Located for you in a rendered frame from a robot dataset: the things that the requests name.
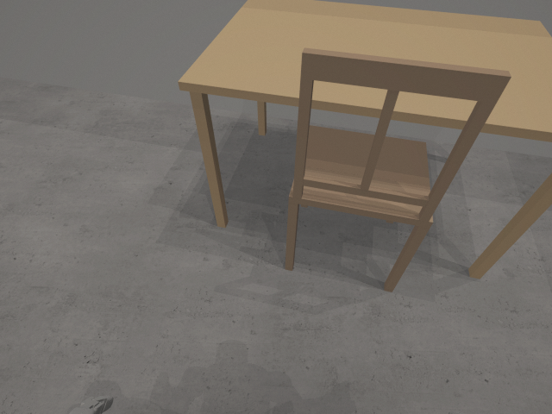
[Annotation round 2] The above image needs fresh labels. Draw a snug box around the table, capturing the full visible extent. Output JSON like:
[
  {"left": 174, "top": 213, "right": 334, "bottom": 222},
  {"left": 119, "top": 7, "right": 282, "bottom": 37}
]
[{"left": 178, "top": 0, "right": 552, "bottom": 279}]

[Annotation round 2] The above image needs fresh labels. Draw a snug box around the robot left hand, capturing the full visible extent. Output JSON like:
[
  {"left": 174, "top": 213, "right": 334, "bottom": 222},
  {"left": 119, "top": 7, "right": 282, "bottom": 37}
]
[{"left": 69, "top": 395, "right": 114, "bottom": 414}]

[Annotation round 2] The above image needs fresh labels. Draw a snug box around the chair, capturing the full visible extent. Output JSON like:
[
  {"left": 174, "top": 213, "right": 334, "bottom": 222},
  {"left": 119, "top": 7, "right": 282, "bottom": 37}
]
[{"left": 285, "top": 48, "right": 511, "bottom": 292}]

